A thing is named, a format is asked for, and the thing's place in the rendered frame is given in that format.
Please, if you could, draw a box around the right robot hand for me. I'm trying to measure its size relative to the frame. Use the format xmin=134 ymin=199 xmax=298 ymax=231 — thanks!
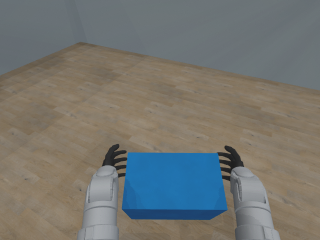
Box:
xmin=217 ymin=145 xmax=244 ymax=181

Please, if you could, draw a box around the right robot forearm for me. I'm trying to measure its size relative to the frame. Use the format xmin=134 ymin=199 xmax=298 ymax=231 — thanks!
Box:
xmin=230 ymin=166 xmax=281 ymax=240

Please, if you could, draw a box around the left robot hand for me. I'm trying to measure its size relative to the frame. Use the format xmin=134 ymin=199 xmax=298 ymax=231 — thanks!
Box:
xmin=102 ymin=144 xmax=127 ymax=177

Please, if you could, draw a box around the left robot forearm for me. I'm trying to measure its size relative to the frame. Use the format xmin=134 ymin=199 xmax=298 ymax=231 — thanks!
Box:
xmin=76 ymin=165 xmax=119 ymax=240

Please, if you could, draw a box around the carton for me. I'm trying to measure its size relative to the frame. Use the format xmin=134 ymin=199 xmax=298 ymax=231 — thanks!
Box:
xmin=122 ymin=152 xmax=228 ymax=220

